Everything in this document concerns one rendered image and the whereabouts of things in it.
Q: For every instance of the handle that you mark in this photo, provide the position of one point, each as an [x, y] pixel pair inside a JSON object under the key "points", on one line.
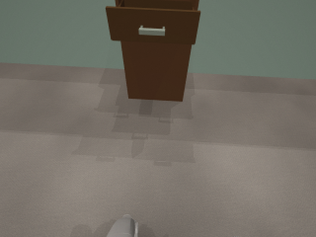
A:
{"points": [[151, 32]]}

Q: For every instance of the robot left thigh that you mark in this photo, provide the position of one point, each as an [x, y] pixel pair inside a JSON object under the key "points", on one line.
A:
{"points": [[124, 227]]}

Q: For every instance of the drawer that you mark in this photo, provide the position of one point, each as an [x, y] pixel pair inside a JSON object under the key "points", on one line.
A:
{"points": [[179, 18]]}

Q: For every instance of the cabinet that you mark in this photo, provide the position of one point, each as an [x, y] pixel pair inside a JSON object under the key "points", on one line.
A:
{"points": [[156, 70]]}

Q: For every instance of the left robot shin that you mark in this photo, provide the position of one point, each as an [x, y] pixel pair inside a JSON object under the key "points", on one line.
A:
{"points": [[127, 216]]}

